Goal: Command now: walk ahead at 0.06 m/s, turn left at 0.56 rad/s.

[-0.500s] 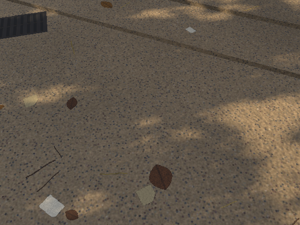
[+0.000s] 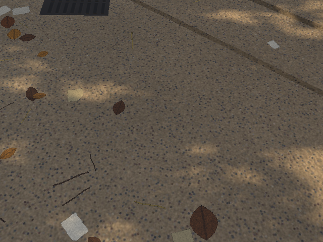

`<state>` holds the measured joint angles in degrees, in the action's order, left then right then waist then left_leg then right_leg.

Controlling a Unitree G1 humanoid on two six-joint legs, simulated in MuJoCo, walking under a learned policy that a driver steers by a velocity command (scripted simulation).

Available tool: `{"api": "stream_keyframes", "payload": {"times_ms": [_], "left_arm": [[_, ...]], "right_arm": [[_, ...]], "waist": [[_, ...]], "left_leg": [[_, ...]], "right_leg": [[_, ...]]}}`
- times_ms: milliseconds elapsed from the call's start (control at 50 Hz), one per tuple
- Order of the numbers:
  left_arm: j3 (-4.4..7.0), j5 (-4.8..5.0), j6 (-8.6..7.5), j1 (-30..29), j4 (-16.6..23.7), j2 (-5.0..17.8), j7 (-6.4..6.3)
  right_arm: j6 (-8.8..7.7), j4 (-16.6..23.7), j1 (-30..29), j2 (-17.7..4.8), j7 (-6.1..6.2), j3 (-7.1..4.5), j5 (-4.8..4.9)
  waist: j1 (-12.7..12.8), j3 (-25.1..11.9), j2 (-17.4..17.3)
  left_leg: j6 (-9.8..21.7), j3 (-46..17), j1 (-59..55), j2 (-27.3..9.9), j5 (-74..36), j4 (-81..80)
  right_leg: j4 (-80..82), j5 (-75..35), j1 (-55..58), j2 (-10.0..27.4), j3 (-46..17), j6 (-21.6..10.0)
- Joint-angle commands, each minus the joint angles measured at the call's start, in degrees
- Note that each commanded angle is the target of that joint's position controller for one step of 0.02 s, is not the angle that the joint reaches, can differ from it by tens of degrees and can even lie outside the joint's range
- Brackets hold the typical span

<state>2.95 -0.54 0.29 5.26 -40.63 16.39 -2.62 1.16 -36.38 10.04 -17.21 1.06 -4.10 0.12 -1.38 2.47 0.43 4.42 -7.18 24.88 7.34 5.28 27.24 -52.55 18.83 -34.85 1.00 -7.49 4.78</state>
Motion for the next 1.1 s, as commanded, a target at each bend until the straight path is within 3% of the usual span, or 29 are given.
{"api": "stream_keyframes", "payload": {"times_ms": [20, 100, 140, 160, 180, 200, 220, 240, 260, 280, 300, 340, 380, 420, 460, 500, 520, 540, 560, 580, 600, 640, 660, 840, 1100], "left_arm": [[1.45, 0.18, -0.33, 2.5, 2.7, 4.6, -0.08], [1.85, 0.67, -1.90, 2.0, 3.1, 5.0, 0.74], [2.39, 0.87, -2.55, 5.3, 2.2, 5.2, 1.35], [3.24, 0.31, -2.64, 7.0, 1.9, 7.7, 1.38], [4.42, -1.07, -2.05, 5.4, 2.7, 13.2, 1.01], [4.54, -2.64, -1.80, 6.2, 2.6, 12.4, 1.16], [3.78, -2.13, -1.85, 3.9, 4.0, 9.5, 0.87], [3.23, -1.23, -1.66, 2.1, 4.5, 7.2, 0.57], [2.83, -0.29, -1.43, 1.2, 4.7, 6.1, 0.42], [2.55, 0.25, -1.20, 1.3, 4.6, 5.8, 0.33], [2.44, 0.18, -0.85, 1.7, 4.4, 6.0, 0.25], [2.58, -0.10, -0.30, 3.0, 3.8, 6.4, 0.20], [2.79, 0.08, 0.12, 3.3, 3.5, 7.2, 0.26], [3.05, 0.44, 0.34, 4.1, 2.9, 8.2, 0.57], [2.98, 1.17, 0.46, 4.6, 2.3, 8.6, 0.86], [2.25, 2.01, 0.14, 6.3, 1.1, 7.0, 1.08], [1.64, 0.94, -0.48, 8.3, 0.7, 5.5, 1.46], [0.46, -1.24, -1.51, 9.8, 1.5, 2.0, 2.15], [0.31, -1.24, -1.74, 5.6, 2.2, 2.7, 1.77], [0.70, -0.93, -1.63, 4.5, 1.8, 4.4, 1.68], [0.60, -1.05, -1.54, 3.7, 1.2, 4.1, 1.66], [1.02, -0.89, -1.01, 4.7, 0.3, 5.6, 1.38], [0.90, -0.65, -1.05, 5.0, 0.0, 5.1, 1.44], [0.83, -0.31, -1.32, 7.3, -4.5, 4.3, 0.90], [0.88, 0.18, -0.98, 8.4, -10.1, 4.3, 0.04]], "right_arm": [[0.27, 5.3, -2.5, -9.1, 0.90, -2.63, 0.08], [0.97, 5.7, -1.3, -8.6, 0.64, -2.70, 0.09], [1.43, 6.1, -2.2, -8.2, 0.66, -2.54, 0.76], [1.52, 6.2, -1.1, -6.6, 0.72, -2.12, 0.87], [1.36, 6.9, 1.8, -4.2, 0.49, -1.56, 0.87], [0.43, 7.9, -0.1, -7.6, 0.22, -2.60, 0.66], [0.13, 6.8, 0.7, -11.1, -0.02, -3.81, 0.28], [0.52, 5.1, 1.6, -10.7, 0.04, -4.01, 0.54], [1.18, 4.1, 2.4, -9.0, 0.35, -3.67, 0.46], [1.62, 3.9, 2.6, -7.2, 0.33, -3.08, 0.42], [1.78, 4.0, 2.1, -5.5, 0.21, -2.47, 0.65], [1.57, 5.0, -0.4, -3.7, 0.20, -1.57, 0.93], [1.37, 5.6, -2.0, -2.3, -0.05, -0.70, 0.54], [1.22, 5.8, -2.8, -2.2, -0.47, -0.36, 0.57], [1.15, 4.7, -1.1, -3.0, -0.74, -0.72, 0.68], [0.99, 3.1, 1.5, -3.0, -0.89, -0.76, 0.09], [0.99, 3.8, 2.0, -5.3, -0.58, -0.97, -0.41], [1.24, 4.3, 0.3, -9.5, -0.07, -1.65, -1.37], [0.75, 4.1, -1.4, -5.1, -0.58, -0.43, -2.04], [0.10, 4.4, -3.8, -2.5, -0.99, 0.37, -2.11], [-0.40, 3.7, -3.5, -2.0, -1.06, 0.45, -2.15], [-1.10, 3.1, -2.5, -3.0, -1.12, 0.39, -1.67], [-1.22, 2.6, -1.7, -2.8, -1.09, 0.63, -1.64], [-1.29, 0.6, -1.0, -1.4, -0.72, 0.99, -1.18], [-1.39, -5.5, 1.5, -1.0, -0.24, 0.66, -0.71]], "waist": [[1.2, -10.2, -8.2], [0.1, -9.9, -10.2], [2.5, -9.6, -10.2], [2.6, -10.1, -7.4], [-0.8, -9.5, 7.8], [1.0, -8.3, 17.2], [0.7, -8.1, 11.6], [0.3, -7.5, 7.8], [0.1, -6.8, 6.2], [0.5, -6.1, 6.1], [0.7, -5.6, 6.3], [2.0, -6.0, 8.5], [2.8, -7.6, 10.6], [3.6, -8.0, 12.7], [3.1, -7.7, 12.6], [1.6, -6.7, 10.2], [2.5, -8.7, 5.3], [5.6, -9.8, -9.3], [3.3, -9.2, -12.4], [3.6, -6.8, -9.3], [3.1, -6.7, -8.8], [2.5, -3.9, -8.0], [2.7, -3.1, -6.9], [2.7, -2.7, -2.1], [2.6, -2.7, -1.1]], "left_leg": [[7.6, -16.6, -5.2, -12.8, 9.0, -8.7], [7.1, -21.1, -9.0, -13.1, 6.2, -5.8], [5.2, -21.5, -8.1, -11.2, 3.8, -2.6], [2.8, -19.2, -4.1, -8.5, 8.5, 1.6], [-1.1, -8.6, 5.5, -0.9, 23.3, 13.0], [-4.2, -1.4, 12.2, 1.8, 31.1, 26.9], [-5.9, -2.1, 12.6, -1.6, 28.0, 36.3], [-6.9, -1.6, 11.9, -2.1, 24.9, 39.7], [-7.9, -1.1, 12.2, -2.3, 22.7, 42.6], [-8.6, -0.7, 12.5, -2.3, 21.2, 44.6], [-9.0, 0.7, 11.6, -2.3, 20.3, 43.3], [-9.6, 3.0, 10.3, -3.1, 19.3, 35.8], [-9.6, 4.7, 4.6, -4.9, 20.4, 26.1], [-9.0, 6.6, -1.1, -5.9, 20.9, 17.6], [-7.8, 8.1, -6.1, -5.6, 15.5, 7.4], [-5.0, 8.0, -15.5, -5.3, 3.1, -7.9], [-3.1, 1.3, -22.8, -10.5, -4.6, -7.4], [1.7, -7.7, -24.4, -19.4, -15.8, -4.2], [6.5, -9.5, -15.6, -21.7, -9.6, -6.1], [5.1, -6.9, -13.7, -18.2, -2.3, -6.4], [2.4, -4.6, -13.6, -15.2, 2.7, -5.7], [0.2, -3.5, -10.9, -13.5, 4.9, -6.2], [-0.4, -3.1, -10.2, -12.9, 5.1, -5.9], [-0.6, -1.5, -11.0, -11.2, 3.2, -4.8], [-1.5, 1.3, -11.9, -9.3, -0.8, -3.5]], "right_leg": [[4.2, -2.7, 6.0, -1.5, 1.2, 0.2], [14.0, -0.4, 9.6, -2.7, 1.3, -1.2], [26.4, -6.4, 17.0, -2.9, 2.7, -3.0], [30.4, -9.9, 23.5, 2.6, -0.6, -5.0], [32.2, -18.8, 28.8, 15.3, -12.9, -11.8], [35.2, -26.0, 26.6, 22.4, -22.9, -19.8], [33.8, -27.5, 26.0, 22.2, -19.8, -20.2], [32.4, -27.4, 25.2, 18.2, -14.0, -17.7], [31.4, -27.0, 25.6, 15.1, -10.0, -15.7], [31.3, -28.7, 25.5, 14.2, -7.9, -15.7], [31.7, -29.3, 25.0, 12.7, -5.3, -15.6], [31.6, -29.3, 27.4, 11.4, -2.7, -15.9], [30.9, -29.3, 27.9, 11.3, -1.2, -16.0], [30.8, -29.4, 27.2, 12.4, -1.6, -16.8], [29.5, -27.7, 26.5, 12.6, -2.1, -16.5], [27.7, -23.4, 22.2, 10.8, -0.9, -13.0], [24.7, -16.1, 17.6, 8.8, 0.8, -8.7], [19.4, -2.5, 12.2, 3.0, 7.3, -4.0], [21.6, 2.8, 16.1, 2.9, 6.7, -2.1], [23.0, -2.2, 18.6, 3.0, 6.7, -1.5], [24.0, -6.8, 19.8, 2.6, 7.0, -1.2], [24.6, -10.1, 20.9, 2.9, 6.7, -1.1], [25.0, -10.4, 21.6, 2.9, 6.7, -1.3], [26.4, -12.1, 23.4, 3.1, 6.9, -0.9], [26.5, -13.7, 24.8, 3.0, 7.3, -1.3]]}}
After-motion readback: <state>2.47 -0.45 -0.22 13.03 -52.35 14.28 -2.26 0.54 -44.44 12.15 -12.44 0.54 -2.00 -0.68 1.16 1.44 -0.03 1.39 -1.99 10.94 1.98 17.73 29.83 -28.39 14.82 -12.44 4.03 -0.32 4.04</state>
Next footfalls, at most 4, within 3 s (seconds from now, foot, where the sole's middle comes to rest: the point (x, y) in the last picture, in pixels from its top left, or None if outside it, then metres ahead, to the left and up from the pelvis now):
0.16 right None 0.11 -0.16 -0.77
0.52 left None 0.03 0.10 -0.77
2.76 left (116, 240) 0.43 0.17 -0.77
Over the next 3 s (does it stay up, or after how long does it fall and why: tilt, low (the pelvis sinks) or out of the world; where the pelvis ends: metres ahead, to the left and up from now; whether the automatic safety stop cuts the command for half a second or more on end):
stays up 0.40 0.08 0.01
